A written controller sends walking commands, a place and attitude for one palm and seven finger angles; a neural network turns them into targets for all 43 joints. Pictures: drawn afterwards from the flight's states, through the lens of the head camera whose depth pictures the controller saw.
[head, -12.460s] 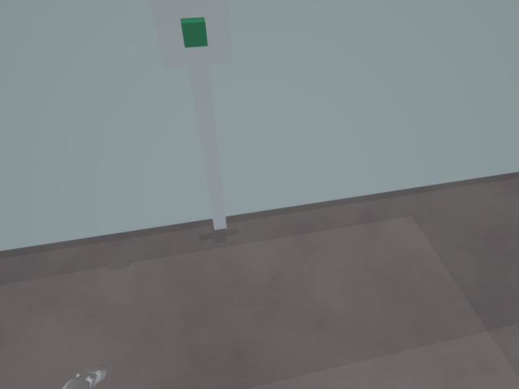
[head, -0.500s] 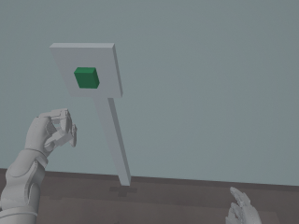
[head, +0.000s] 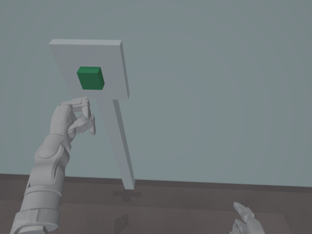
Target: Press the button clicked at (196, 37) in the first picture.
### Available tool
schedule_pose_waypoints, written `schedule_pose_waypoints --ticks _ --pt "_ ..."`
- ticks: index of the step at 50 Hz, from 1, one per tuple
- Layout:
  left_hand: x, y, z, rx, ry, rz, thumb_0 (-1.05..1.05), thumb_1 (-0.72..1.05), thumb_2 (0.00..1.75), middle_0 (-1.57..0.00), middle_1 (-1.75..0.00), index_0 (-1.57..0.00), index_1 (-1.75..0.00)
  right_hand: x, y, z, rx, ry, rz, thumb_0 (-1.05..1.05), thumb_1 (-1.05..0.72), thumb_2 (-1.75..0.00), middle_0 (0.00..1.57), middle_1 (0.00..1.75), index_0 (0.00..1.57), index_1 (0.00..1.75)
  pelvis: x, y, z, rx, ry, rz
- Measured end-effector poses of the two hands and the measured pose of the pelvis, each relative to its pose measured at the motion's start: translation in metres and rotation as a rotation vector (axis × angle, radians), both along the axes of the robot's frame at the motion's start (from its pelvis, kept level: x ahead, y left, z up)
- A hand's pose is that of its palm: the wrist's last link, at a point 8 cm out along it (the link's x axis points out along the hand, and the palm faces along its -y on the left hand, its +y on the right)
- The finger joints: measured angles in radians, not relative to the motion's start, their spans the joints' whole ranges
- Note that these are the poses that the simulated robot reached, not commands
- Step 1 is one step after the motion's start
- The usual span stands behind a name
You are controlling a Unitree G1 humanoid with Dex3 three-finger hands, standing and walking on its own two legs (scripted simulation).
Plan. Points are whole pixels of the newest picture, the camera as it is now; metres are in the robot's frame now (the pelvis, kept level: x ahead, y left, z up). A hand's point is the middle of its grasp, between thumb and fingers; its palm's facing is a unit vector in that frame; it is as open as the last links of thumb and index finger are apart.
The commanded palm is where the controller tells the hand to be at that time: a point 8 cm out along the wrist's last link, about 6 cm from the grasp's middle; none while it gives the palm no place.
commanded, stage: aim a knuckle at the button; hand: left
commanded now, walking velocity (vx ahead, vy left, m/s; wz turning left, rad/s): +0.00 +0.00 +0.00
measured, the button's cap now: (91, 77) +0.49 +0.21 +0.16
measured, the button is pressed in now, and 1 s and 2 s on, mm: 0 0 0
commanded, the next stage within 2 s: press the button with the knuckle in 1.60 s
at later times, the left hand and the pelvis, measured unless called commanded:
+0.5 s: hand (102, 107) +0.40 +0.16 +0.13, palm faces +0.03 -1.00 -0.03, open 3.1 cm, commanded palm +0.37 +0.22 +0.13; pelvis +0.00 -0.01 +0.00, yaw -1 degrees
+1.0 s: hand (104, 106) +0.41 +0.16 +0.12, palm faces +0.02 -1.00 -0.01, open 3.1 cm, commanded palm +0.37 +0.22 +0.12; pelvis +0.00 -0.01 +0.00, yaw -1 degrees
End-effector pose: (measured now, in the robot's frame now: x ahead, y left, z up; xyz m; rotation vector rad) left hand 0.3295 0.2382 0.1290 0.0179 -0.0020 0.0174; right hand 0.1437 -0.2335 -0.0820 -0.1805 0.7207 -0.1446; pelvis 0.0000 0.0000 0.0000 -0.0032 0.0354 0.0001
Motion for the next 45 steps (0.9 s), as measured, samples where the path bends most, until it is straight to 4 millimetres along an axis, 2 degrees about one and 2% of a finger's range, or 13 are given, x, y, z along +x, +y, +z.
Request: schedule_pose_waypoints --ticks 4,12,18,26,32,37,45 --pt "0.009 0.001 -0.003 0.002 0.006 0.011 0.01 0.9 0.9 -1.3 -1.5 -1.3 -1.5 -0.009 -0.005 -0.003 -0.015 0.041 -0.012 0.01 -0.9 -0.9 0.2 0.3 0.21 0.3 -0.002 0.0 -0.001 -0.001 0.003 0.002" --pt "0.028 -0.01 0.005 0.004 -0.035 -0.009 0.01 0.9 0.9 -1.3 -1.5 -1.3 -1.5 -0.03 -0.016 -0.011 -0.026 0.11 -0.046 0.01 -0.9 -0.9 0.2 0.3 0.2 0.3 -0.004 -0.002 -0.001 -0.002 0.015 0.002" --pt "0.046 -0.018 -0.006 -0.007 0.026 0.0 0.01 0.9 0.9 -1.3 -1.5 -1.3 -1.5 -0.048 -0.024 -0.016 -0.027 0.166 -0.072 0.01 -0.9 -0.9 0.2 0.3 0.2 0.3 -0.007 -0.005 -0.002 0.0 0.03 -0.001" --pt "0.045 -0.019 0.002 0.011 -0.054 0.014 0.02 0.9 0.9 -1.3 -1.5 -1.3 -1.5 -0.067 -0.031 -0.021 -0.011 0.202 -0.108 0.01 -0.9 -0.9 0.2 0.3 0.2 0.3 -0.004 -0.01 -0.002 0.004 0.035 -0.021" --pt "0.042 -0.011 -0.004 0.007 -0.001 0.021 0.01 0.9 0.9 -1.3 -1.5 -1.3 -1.5 -0.065 -0.036 -0.022 -0.008 0.206 -0.113 0.01 -0.9 -0.9 0.2 0.3 0.2 0.3 -0.004 -0.014 -0.002 0.003 0.033 -0.016" --pt "0.039 -0.014 -0.011 0.004 0.011 0.015 0.01 0.9 0.9 -1.3 -1.5 -1.3 -1.5 -0.057 -0.038 -0.02 -0.021 0.194 -0.098 0.01 -0.91 -0.9 0.2 0.3 0.2 0.3 -0.006 -0.015 -0.003 0.001 0.036 -0.008" --pt "0.05 -0.024 0.0 0.003 -0.043 -0.001 0.01 0.9 0.9 -1.3 -1.5 -1.3 -1.5 -0.043 -0.036 -0.017 -0.025 0.163 -0.083 0.01 -0.91 -0.9 0.2 0.3 0.2 0.3 -0.006 -0.015 -0.003 0.002 0.042 -0.005"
